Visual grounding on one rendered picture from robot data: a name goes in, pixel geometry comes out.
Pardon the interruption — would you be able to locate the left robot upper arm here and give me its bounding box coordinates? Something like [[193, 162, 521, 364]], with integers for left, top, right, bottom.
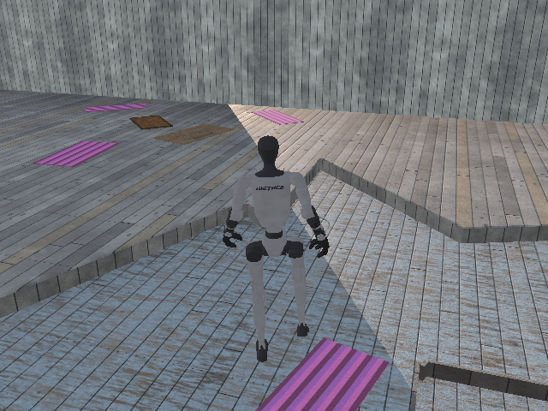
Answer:
[[229, 174, 252, 222]]

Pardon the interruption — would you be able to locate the right robot hand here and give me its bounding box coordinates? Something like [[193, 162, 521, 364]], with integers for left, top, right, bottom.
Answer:
[[309, 237, 330, 258]]

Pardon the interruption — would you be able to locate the robot right forearm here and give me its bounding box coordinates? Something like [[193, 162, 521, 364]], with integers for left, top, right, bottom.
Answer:
[[307, 205, 326, 241]]

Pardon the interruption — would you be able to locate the left robot shin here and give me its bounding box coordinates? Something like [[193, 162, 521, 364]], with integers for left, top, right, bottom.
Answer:
[[252, 290, 265, 349]]

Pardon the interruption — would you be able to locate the robot left forearm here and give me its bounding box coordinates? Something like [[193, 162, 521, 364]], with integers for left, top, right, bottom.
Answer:
[[223, 208, 238, 237]]

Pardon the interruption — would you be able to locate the left robot hand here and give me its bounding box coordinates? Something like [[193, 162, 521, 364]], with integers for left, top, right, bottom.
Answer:
[[223, 233, 242, 247]]

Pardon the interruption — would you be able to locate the right robot thigh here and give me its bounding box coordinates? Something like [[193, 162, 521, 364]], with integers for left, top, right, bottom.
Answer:
[[286, 236, 305, 283]]

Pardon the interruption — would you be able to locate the right robot upper arm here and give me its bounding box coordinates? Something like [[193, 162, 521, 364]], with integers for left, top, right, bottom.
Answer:
[[288, 171, 315, 219]]

